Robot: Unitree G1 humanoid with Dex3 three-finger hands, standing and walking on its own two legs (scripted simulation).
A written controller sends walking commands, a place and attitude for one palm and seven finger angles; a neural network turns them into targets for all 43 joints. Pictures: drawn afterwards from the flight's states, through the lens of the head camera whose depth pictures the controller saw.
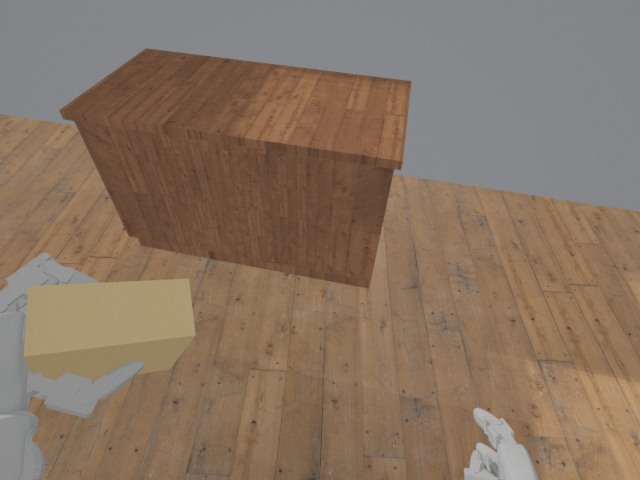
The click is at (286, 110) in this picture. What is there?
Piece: table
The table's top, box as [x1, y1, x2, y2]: [59, 49, 410, 169]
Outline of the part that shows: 59,110 64,119 400,169 403,155 410,81 154,49 145,49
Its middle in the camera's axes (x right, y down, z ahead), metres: -0.23 -0.46 +1.27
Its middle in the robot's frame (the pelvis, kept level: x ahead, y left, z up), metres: +1.24 +0.30 -0.13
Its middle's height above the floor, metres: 0.64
